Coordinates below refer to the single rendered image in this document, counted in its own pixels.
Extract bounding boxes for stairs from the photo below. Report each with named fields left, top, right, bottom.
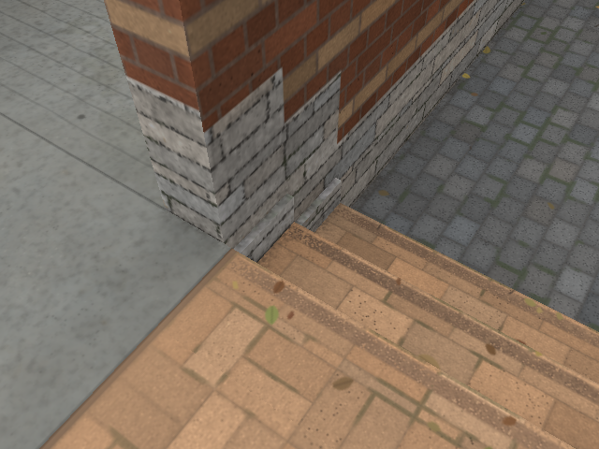
left=257, top=203, right=599, bottom=449

